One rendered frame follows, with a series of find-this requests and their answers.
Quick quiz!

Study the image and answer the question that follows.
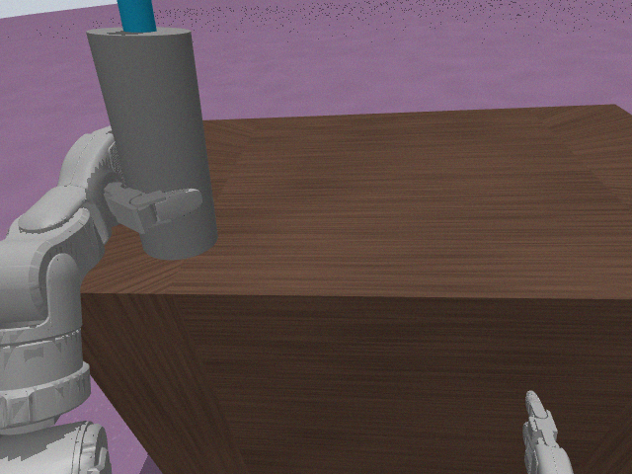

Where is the bottle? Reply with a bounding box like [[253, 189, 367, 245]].
[[86, 0, 218, 260]]

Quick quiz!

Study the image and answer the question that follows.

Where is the left robot hand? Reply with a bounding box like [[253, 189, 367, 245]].
[[57, 126, 202, 234]]

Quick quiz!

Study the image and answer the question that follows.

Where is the right robot hand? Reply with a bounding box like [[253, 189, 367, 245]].
[[522, 390, 574, 474]]

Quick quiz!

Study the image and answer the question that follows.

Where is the left robot arm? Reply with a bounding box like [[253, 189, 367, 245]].
[[0, 186, 112, 474]]

